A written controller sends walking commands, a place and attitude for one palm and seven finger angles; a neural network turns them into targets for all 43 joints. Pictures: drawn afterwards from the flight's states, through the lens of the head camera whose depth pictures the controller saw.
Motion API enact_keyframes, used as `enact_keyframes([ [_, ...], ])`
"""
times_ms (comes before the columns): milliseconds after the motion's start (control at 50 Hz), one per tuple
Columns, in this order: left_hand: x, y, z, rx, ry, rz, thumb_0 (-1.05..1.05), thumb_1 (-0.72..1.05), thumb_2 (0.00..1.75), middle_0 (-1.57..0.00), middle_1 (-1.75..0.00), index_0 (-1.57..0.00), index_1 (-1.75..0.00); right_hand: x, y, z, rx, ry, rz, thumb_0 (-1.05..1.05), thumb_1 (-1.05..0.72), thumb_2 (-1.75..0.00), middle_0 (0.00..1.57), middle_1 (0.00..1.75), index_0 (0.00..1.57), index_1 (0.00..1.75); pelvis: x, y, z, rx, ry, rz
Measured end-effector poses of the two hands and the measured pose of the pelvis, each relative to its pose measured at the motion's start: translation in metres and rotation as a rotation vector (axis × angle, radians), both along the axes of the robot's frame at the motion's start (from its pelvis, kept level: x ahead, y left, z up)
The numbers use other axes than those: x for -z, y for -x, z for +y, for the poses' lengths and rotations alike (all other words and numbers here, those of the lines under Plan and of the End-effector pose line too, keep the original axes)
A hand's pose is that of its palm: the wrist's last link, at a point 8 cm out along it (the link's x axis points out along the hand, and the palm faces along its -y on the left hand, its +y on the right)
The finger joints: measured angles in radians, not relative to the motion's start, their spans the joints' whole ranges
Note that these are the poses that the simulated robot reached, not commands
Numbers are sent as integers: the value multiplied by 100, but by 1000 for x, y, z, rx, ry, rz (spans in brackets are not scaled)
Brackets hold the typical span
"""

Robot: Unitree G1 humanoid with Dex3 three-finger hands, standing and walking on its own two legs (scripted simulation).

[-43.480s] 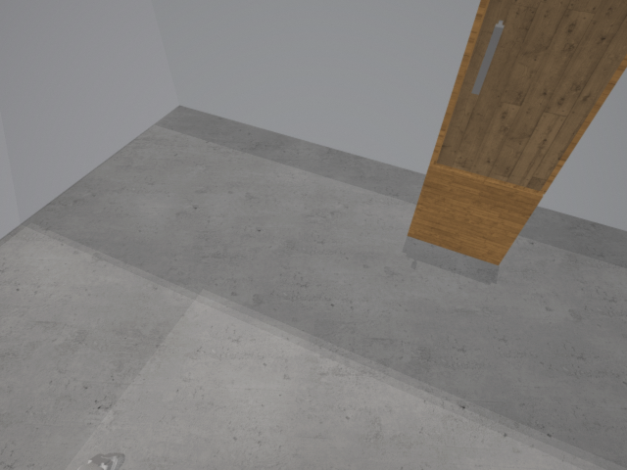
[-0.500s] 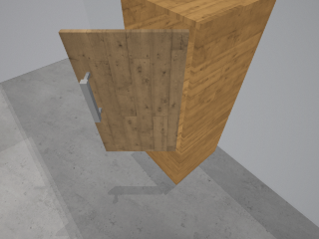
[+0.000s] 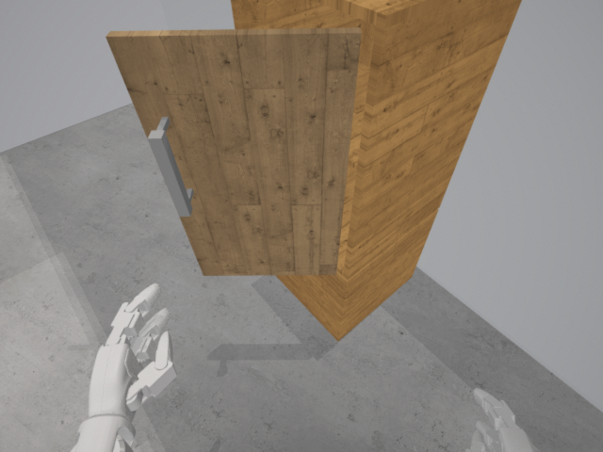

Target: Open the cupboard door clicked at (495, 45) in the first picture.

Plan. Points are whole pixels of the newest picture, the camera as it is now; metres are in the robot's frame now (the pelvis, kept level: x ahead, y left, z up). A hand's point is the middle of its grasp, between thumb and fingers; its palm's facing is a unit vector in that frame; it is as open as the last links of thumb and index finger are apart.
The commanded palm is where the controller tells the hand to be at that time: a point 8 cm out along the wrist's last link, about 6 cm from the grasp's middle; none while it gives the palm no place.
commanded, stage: raise the hand with hooked fingers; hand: left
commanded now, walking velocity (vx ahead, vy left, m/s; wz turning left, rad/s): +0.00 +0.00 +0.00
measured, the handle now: (175, 169) +0.55 +0.24 +0.06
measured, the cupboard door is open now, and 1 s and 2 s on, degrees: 50 50 50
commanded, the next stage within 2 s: move the hooked fingers beside the handle in 1.86 s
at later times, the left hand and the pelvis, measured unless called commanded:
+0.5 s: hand (140, 388) +0.20 +0.21 +0.00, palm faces +0.00 -1.00 -0.03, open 10.5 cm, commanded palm +0.17 +0.27 +0.02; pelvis -0.03 +0.01 -0.04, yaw +1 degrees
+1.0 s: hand (94, 341) +0.25 +0.27 +0.05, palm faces +0.05 -1.00 -0.05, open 13.4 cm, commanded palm +0.22 +0.32 +0.06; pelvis -0.01 +0.02 -0.02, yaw +1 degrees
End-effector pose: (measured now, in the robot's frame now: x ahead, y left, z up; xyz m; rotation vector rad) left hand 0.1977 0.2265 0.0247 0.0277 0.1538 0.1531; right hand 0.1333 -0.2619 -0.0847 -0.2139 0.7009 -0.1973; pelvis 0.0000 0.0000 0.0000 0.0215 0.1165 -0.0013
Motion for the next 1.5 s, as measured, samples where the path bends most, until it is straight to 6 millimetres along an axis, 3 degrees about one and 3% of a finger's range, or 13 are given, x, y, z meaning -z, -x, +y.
enact_keyframes([
  [80,11,5,-10,152,24,-197,0,74,82,-21,-41,-21,-42,-12,-43,-7,-66,43,-164,1,-91,-90,20,30,20,30,27,11,-3,12,-5,61],
  [160,46,33,-2,144,61,-99,0,64,78,-22,-47,-22,-47,-15,-71,0,-117,65,-246,1,-91,-90,20,30,20,30,47,18,-4,1,1,84],
  [220,54,52,12,69,47,-45,1,56,75,-23,-51,-23,-52,-10,-79,14,-148,58,-257,1,-91,-90,19,30,20,30,54,20,-3,-12,20,88],
  [300,36,58,25,41,-11,-115,1,47,71,-23,-57,-23,-58,8,-71,38,-192,27,-201,1,-91,-90,20,30,20,30,57,24,-3,-32,45,91],
  [420,20,29,30,148,-20,-143,1,33,65,-24,-66,-24,-67,37,-30,61,-179,-47,-61,1,-90,-90,20,30,21,30,54,30,1,-40,63,91],
  [540,12,12,43,140,-2,-67,0,19,59,-25,-75,-25,-76,39,13,57,-85,-65,27,1,-90,-90,20,30,21,30,40,28,8,-22,55,79],
  [640,0,6,55,114,-25,-97,0,7,54,-26,-83,-26,-83,30,29,41,-53,-15,51,2,-90,-90,20,30,21,30,33,25,14,-16,51,69],
  [820,-7,-9,73,116,-19,-108,0,-14,45,-27,-96,-27,-97,6,13,24,-50,68,10,2,-90,-90,20,30,21,30,24,18,21,-15,52,51],
  [980,-24,-22,90,103,-19,-134,-1,-32,37,-29,-108,-29,-109,-9,-17,41,-100,50,-56,1,-90,-90,20,30,20,30,17,11,24,-19,56,30],
  [1100,-35,-33,103,99,-19,-124,-1,-43,32,-29,-115,-30,-116,-10,-28,56,-129,17,-63,1,-90,-90,20,30,21,30,12,8,25,-21,56,18],
  [1240,-46,-47,119,88,-3,-126,-1,-48,30,-30,-119,-30,-119,-8,-24,59,-132,8,-26,1,-90,-90,20,30,21,30,7,6,25,-19,54,10],
  [1500,-56,-71,127,113,24,-125,-2,-50,30,-30,-120,-30,-120,-11,2,34,-65,50,40,1,-90,-90,20,30,21,30,2,4,24,-5,50,6],
])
